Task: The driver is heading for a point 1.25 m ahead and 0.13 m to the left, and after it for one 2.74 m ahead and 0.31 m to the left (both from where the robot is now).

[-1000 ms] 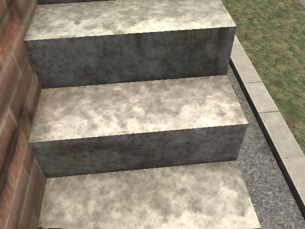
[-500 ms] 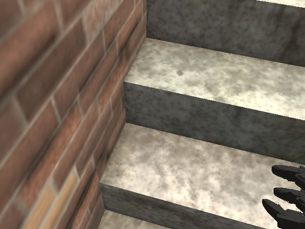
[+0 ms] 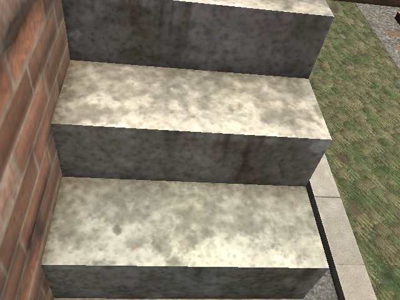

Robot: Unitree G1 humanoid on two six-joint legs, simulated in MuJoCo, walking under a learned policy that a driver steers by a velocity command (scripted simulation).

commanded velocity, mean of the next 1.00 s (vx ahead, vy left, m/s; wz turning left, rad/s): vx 1.00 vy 0.00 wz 0.30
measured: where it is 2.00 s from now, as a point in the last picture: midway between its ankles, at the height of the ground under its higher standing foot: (176, 254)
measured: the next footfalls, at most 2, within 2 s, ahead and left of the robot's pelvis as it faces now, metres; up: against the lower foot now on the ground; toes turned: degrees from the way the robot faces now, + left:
right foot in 0.26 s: +0.12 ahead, -0.26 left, +0.00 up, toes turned -8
left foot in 0.56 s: +0.00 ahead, -0.03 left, +0.03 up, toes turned +14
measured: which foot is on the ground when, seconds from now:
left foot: down 0.00-0.24, up 0.26-0.54, down 0.56-0.74, up 0.76-0.92, down 0.94-1.00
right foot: up 0.00-0.24, down 0.26-0.48, up 0.50-0.72, down 0.74-1.00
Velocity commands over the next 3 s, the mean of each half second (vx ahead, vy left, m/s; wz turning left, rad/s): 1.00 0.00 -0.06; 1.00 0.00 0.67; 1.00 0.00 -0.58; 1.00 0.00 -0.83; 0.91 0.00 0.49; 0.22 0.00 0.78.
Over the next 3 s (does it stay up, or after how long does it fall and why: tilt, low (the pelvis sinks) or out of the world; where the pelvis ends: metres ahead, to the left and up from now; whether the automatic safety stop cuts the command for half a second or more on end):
stays up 0.72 0.09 0.58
